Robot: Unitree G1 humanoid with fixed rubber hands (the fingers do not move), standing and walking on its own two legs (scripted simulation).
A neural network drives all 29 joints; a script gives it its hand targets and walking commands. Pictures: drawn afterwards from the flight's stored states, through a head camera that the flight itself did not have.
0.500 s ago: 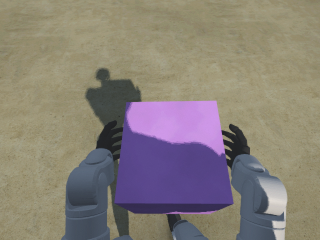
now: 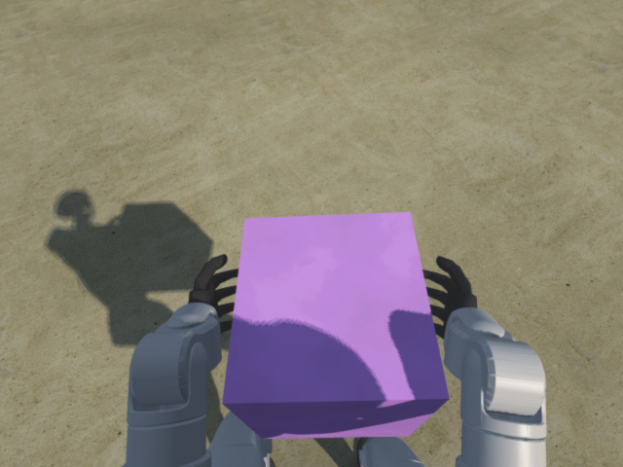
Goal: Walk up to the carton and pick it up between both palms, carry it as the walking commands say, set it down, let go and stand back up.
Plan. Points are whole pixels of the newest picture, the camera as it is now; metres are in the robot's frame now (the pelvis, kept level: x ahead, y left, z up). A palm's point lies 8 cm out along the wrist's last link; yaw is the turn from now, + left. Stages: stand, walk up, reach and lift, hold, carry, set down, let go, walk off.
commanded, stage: carry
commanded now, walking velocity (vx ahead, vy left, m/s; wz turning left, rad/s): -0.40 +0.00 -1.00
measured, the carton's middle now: (331, 333) +0.28 -0.01 -0.02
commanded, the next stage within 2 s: none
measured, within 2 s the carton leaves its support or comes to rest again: neither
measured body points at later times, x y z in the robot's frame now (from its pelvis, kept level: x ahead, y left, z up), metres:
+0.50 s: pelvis -0.23 -0.01 +0.00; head -0.20 +0.01 +0.45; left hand +0.09 +0.03 +0.08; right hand -0.01 -0.24 +0.09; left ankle -0.11 +0.10 -0.72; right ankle -0.31 -0.16 -0.68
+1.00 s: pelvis -0.43 +0.10 +0.01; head -0.39 +0.09 +0.46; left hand -0.16 -0.04 +0.06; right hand -0.40 -0.20 +0.07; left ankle -0.36 +0.15 -0.72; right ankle -0.45 -0.06 -0.65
